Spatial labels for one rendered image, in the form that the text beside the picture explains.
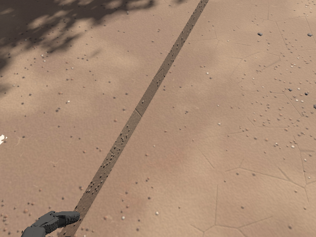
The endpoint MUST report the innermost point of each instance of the left robot hand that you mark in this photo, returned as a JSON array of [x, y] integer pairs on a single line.
[[50, 222]]

